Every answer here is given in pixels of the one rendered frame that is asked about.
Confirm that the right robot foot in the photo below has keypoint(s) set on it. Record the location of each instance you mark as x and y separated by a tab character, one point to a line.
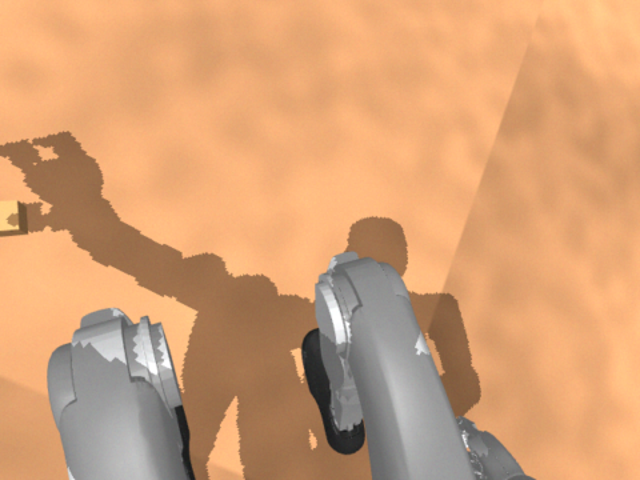
344	442

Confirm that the small box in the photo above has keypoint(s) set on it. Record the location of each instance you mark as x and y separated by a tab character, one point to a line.
13	218

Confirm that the right robot hand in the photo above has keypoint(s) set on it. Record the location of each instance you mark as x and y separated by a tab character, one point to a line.
489	458

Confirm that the left robot foot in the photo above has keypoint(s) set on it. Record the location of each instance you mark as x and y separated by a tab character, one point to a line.
185	435

